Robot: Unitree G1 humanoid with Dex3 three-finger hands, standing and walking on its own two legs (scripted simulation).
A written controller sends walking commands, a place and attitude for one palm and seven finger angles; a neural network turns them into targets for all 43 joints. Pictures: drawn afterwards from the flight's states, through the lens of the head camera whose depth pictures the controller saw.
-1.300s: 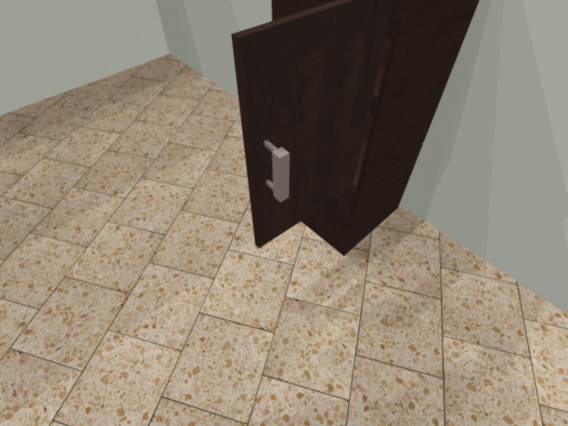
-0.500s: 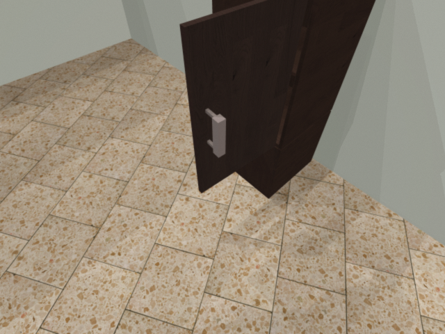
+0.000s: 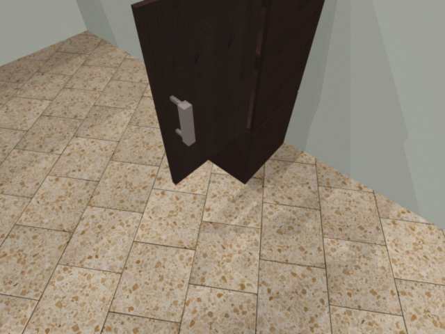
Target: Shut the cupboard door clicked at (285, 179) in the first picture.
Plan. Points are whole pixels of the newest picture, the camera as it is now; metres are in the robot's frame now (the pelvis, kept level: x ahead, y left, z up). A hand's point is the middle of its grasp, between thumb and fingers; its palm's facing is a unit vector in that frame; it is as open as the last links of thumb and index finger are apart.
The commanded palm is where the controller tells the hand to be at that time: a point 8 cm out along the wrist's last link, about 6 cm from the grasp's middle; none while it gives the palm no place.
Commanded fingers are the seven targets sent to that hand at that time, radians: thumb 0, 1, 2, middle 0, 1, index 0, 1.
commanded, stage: walk around to get in front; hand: left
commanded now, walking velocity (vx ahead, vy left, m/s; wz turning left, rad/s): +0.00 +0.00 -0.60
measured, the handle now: (181, 120) +0.62 +0.15 -0.04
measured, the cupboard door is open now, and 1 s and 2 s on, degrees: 86 86 86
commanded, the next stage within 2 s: none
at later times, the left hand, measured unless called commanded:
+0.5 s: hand out of the picture +0.08 +0.14 -0.17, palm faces -0.21 -0.95 -0.24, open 7.4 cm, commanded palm none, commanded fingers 0.00 0.90 0.90 -0.20 -0.30 -0.20 -0.30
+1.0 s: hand (195, 303) +0.20 +0.07 -0.16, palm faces -0.53 -0.80 -0.29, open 7.4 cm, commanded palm none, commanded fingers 0.00 0.90 0.90 -0.20 -0.30 -0.20 -0.30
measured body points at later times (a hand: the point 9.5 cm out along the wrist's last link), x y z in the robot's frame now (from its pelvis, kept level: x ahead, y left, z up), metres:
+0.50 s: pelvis -0.01 -0.05 +0.01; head +0.05 -0.06 +0.45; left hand +0.09 +0.19 -0.15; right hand +0.06 -0.34 -0.12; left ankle +0.01 +0.09 -0.69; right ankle -0.02 -0.17 -0.73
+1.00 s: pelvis -0.02 -0.05 -0.01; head +0.03 -0.10 +0.43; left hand +0.23 +0.11 -0.14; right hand -0.12 -0.31 -0.16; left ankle +0.03 +0.09 -0.69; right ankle -0.07 -0.16 -0.73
